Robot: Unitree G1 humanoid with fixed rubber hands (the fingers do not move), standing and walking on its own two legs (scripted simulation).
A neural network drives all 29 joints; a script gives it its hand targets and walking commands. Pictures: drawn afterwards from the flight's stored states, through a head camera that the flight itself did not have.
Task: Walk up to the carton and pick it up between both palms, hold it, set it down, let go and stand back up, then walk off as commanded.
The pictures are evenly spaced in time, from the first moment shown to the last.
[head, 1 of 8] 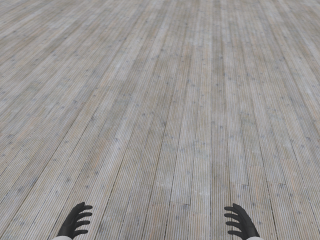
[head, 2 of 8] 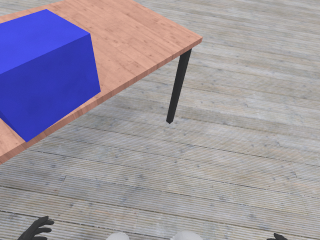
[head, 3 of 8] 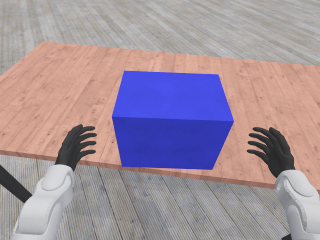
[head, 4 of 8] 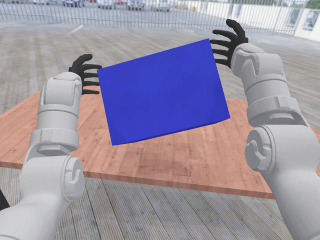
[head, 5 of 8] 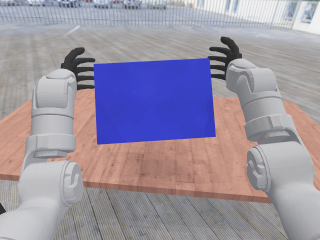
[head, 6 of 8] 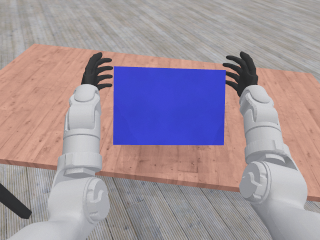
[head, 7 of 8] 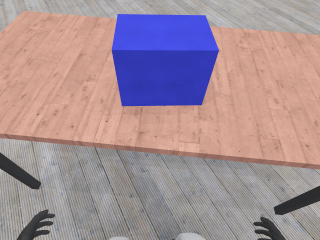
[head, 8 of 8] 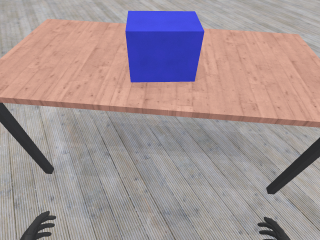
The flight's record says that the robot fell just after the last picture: no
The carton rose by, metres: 0.19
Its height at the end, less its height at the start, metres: +0.00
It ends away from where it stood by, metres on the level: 0.16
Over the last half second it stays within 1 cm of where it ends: yes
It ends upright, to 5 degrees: yes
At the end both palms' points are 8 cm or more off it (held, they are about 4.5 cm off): yes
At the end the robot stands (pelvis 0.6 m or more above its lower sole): yes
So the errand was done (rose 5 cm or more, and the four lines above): yes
